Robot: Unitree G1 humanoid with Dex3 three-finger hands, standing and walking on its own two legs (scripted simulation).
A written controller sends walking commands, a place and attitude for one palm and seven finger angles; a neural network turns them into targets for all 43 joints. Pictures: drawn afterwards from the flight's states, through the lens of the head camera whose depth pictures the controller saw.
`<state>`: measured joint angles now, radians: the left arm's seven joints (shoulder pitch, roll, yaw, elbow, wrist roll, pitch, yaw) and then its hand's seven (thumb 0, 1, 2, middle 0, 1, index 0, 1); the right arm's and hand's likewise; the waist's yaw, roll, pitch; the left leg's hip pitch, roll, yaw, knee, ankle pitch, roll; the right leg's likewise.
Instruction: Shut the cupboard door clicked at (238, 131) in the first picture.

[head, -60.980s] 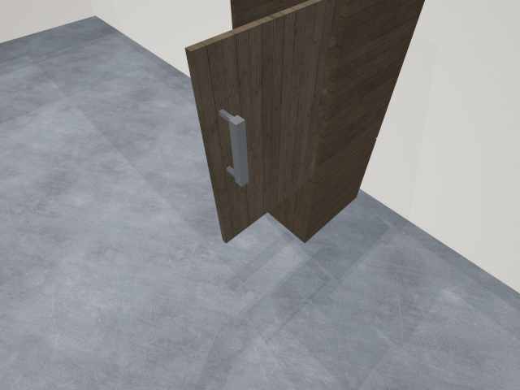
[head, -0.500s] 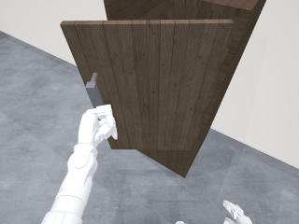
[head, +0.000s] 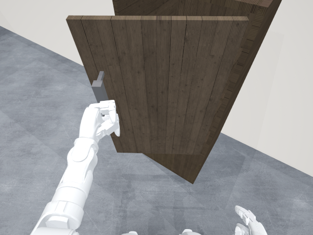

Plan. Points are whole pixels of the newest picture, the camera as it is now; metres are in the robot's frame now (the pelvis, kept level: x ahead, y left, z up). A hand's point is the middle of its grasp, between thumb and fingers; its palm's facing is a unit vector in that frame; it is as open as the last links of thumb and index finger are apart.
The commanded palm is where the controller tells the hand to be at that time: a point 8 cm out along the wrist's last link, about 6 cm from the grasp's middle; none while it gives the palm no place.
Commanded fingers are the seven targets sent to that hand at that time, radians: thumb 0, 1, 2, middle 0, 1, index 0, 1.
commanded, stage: push the door shut along its arc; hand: left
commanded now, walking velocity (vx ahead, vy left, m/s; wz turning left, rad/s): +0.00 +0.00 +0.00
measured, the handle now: (106, 101) +0.46 +0.16 +0.07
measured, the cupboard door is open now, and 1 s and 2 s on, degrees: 31 17 0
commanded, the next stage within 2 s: pull the fist back off the door in 1.66 s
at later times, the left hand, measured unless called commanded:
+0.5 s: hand (120, 108) +0.43 +0.12 +0.08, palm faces -0.19 -0.98 -0.05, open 3.1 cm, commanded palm +0.43 +0.15 +0.08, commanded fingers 0.00 0.90 0.90 -1.30 -1.50 -1.30 -1.50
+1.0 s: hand (140, 89) +0.50 +0.07 +0.08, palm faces -0.33 -0.94 -0.04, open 2.8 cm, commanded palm +0.50 +0.12 +0.08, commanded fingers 0.00 0.90 0.90 -1.30 -1.50 -1.30 -1.50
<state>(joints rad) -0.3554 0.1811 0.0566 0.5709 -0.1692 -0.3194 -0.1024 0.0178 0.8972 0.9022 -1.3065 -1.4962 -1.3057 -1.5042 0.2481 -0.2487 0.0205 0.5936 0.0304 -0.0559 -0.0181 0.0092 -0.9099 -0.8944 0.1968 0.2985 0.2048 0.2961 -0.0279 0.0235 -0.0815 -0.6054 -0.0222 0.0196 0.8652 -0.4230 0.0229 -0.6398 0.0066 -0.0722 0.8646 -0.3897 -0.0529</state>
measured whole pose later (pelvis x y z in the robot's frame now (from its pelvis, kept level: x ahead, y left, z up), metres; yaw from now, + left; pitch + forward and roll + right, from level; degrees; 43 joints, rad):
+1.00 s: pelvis -0.01 +0.01 -0.03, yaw -2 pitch +20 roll -1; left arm -1.04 0.36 0.21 1.22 -0.10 -0.36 -0.29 -0.03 0.84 0.91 -1.30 -1.50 -1.30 -1.50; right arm 0.42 -0.28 0.03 0.65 0.01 -0.03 0.01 0.01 -0.91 -0.89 0.20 0.30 0.21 0.30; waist -0.19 0.04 -0.09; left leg -0.92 -0.01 0.04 1.03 -0.46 0.04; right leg -0.94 0.02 -0.06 1.00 -0.39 -0.04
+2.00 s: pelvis -0.02 +0.02 -0.05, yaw -1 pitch +28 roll -3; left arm -1.35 0.25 0.26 1.38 0.09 -0.32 0.34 -0.03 0.85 1.00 -1.30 -1.50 -1.33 -1.50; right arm 0.47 -0.24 0.02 0.69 -0.13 -0.07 0.13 0.00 -0.91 -0.89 0.20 0.30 0.21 0.30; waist -0.27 0.06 -0.15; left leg -1.15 -0.01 0.00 1.16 -0.49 0.04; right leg -1.15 0.01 -0.10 1.09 -0.42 -0.04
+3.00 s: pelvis +0.02 -0.01 +0.01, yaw -2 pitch +13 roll +2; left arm -0.53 0.07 0.09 0.71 -0.06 -0.34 0.16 0.02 0.90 0.90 -1.30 -1.50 -1.30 -1.50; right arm 0.35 -0.23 -0.01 0.59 -0.01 0.06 0.05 0.01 -0.91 -0.89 0.20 0.30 0.20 0.30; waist -0.07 0.05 -0.11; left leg -0.59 0.00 0.05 0.79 -0.42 0.01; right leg -0.66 0.03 -0.03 0.83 -0.38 -0.06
